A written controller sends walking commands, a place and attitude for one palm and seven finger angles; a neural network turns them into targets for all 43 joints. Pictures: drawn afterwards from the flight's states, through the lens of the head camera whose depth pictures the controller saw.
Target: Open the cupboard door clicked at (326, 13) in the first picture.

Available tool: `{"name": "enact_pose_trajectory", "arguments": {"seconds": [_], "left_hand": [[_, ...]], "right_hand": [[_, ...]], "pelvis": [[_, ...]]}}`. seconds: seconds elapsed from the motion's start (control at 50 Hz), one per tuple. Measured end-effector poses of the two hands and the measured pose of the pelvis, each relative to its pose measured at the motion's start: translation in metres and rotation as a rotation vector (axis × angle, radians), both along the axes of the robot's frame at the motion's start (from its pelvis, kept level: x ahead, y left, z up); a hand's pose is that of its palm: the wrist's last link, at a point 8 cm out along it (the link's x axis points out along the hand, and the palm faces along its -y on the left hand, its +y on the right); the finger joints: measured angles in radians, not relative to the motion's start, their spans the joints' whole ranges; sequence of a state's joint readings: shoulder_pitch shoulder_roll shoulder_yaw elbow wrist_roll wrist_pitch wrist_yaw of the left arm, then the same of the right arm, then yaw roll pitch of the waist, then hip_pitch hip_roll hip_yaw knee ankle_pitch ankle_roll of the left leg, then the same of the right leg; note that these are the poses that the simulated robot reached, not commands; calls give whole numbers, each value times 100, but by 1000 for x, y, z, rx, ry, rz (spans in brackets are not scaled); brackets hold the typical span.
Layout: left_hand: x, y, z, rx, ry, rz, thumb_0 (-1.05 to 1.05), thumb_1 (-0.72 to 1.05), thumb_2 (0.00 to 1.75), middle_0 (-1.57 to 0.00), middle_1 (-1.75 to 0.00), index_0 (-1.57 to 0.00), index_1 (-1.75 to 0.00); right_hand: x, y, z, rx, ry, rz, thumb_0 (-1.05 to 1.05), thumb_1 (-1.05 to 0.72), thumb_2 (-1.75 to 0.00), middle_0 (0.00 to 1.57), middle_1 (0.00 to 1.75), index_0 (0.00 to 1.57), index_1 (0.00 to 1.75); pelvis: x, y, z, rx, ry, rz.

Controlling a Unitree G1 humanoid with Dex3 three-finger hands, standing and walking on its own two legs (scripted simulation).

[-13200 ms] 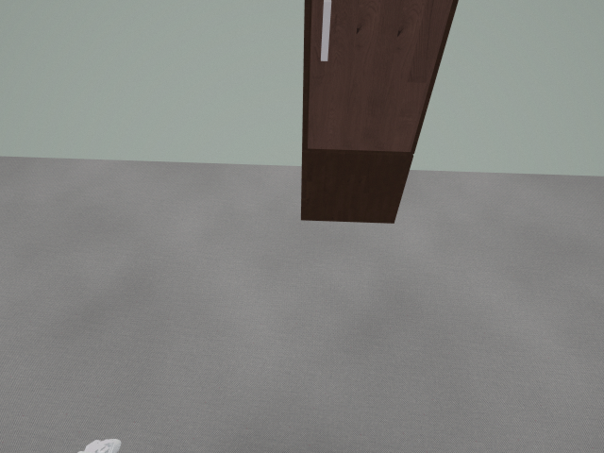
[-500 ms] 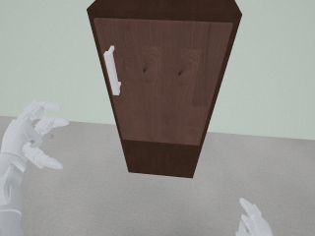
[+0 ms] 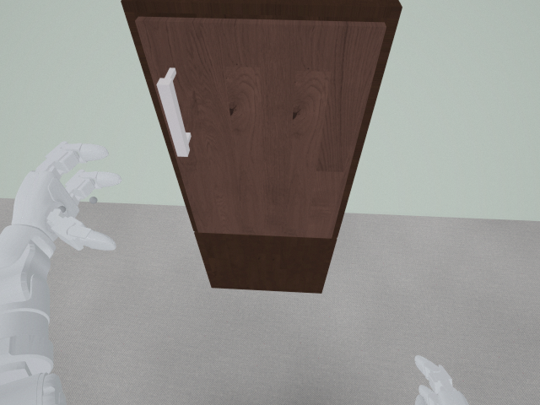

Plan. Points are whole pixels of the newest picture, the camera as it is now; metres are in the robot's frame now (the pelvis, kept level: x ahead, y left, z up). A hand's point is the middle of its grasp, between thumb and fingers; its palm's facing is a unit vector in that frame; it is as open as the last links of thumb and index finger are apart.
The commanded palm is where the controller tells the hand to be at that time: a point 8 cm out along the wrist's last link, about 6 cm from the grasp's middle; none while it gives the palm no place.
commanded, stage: move the hooked fingers beside the handle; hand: left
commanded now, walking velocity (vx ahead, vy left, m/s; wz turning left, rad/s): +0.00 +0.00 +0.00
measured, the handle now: (177, 114) +0.59 +0.20 +0.11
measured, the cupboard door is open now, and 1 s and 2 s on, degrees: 0 0 0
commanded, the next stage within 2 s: slide the fingers in behind the handle in 1.94 s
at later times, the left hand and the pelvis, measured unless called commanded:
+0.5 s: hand (112, 166) +0.43 +0.27 +0.12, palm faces -0.02 -1.00 +0.00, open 14.0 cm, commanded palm +0.41 +0.32 +0.12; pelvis -0.01 +0.00 -0.01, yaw +0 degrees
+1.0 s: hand (132, 133) +0.51 +0.26 +0.12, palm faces -0.05 -1.00 +0.00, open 14.0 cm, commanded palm +0.50 +0.32 +0.11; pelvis +0.00 +0.02 -0.02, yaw -1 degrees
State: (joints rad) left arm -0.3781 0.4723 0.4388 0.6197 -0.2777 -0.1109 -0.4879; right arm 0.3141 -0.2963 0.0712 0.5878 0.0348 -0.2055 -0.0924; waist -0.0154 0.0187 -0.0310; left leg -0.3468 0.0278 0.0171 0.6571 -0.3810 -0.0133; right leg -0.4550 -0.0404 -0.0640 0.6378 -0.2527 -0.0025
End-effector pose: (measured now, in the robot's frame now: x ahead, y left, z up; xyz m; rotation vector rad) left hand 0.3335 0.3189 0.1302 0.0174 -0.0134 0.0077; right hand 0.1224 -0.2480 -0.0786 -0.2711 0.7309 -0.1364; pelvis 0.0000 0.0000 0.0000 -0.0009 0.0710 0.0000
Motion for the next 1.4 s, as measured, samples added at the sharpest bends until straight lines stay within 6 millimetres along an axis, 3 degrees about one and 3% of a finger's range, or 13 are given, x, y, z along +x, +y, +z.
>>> {"name": "enact_pose_trajectory", "arguments": {"seconds": [0.14, 0.46, 0.72, 0.88, 1.2, 1.4], "left_hand": [[12, 1, -3, -8, 6, -1, -1, -50, 30, -30, -120, -30, -120], [68, 0, -4, -23, 16, -29, -1, -50, 30, -30, -120, -30, -120], [114, 1, -9, -8, 34, -51, -1, -50, 30, -30, -120, -30, -120], [141, 0, -11, -10, 41, -53, -1, -50, 30, -30, -120, -30, -120], [188, 2, -10, -12, 43, -48, -1, -50, 30, -30, -120, -30, -120], [185, 1, -20, -26, 44, -52, -1, -50, 30, -30, -120, -30, -120]], "right_hand": [[-17, -10, -9, -22, 83, -19, 1, -91, -90, 21, 30, 20, 30], [-60, -21, -20, -48, 232, -88, 1, -91, -90, 20, 30, 20, 30], [-111, -17, -27, -65, 430, -168, 1, -91, -90, 21, 30, 20, 30], [-132, -9, -26, -65, 522, -209, 1, -91, -90, 21, 30, 20, 30], [-143, 3, -23, -55, 640, -254, 1, -91, -90, 21, 30, 20, 30], [-131, 6, -24, -19, 646, -256, 1, -91, -90, 21, 30, 20, 30]], "pelvis": [[-2, -1, -2, -1, 20, 6], [-8, 0, -10, -5, 91, -3], [-7, 7, -15, -15, 163, -8], [-2, 12, -16, -24, 200, -12], [15, 19, -18, -39, 266, -19], [26, 19, -17, -41, 266, -31]]}}
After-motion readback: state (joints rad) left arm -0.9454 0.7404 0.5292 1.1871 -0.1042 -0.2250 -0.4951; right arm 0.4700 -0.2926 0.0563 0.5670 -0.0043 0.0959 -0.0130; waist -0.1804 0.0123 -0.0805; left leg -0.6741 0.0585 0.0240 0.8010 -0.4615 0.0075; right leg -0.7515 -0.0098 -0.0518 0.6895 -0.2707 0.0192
